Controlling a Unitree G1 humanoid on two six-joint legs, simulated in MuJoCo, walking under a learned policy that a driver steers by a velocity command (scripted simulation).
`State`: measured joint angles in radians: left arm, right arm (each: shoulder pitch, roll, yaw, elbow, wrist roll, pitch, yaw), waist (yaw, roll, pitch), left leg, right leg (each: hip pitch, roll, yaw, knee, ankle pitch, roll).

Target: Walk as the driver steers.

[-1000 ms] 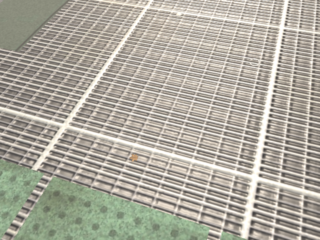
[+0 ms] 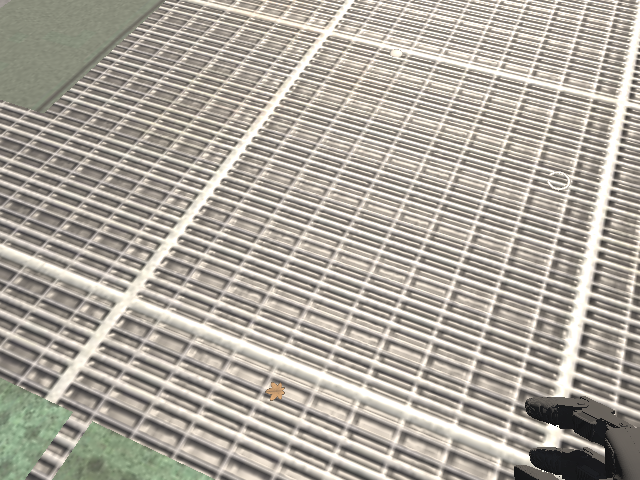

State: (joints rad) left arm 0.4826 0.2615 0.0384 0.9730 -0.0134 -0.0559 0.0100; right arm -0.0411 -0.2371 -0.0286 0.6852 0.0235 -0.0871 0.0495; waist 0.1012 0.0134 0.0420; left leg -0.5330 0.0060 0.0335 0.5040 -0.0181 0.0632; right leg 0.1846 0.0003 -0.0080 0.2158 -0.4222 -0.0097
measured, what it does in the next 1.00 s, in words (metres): walks ahead, turning right: left foot, then right foot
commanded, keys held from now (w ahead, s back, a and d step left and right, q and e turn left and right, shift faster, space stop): w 0.10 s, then w+e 0.90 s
